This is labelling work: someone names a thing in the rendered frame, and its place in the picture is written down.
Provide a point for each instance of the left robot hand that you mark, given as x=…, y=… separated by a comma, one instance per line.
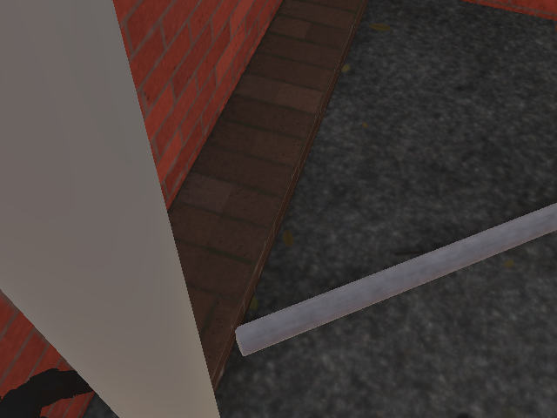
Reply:
x=42, y=390

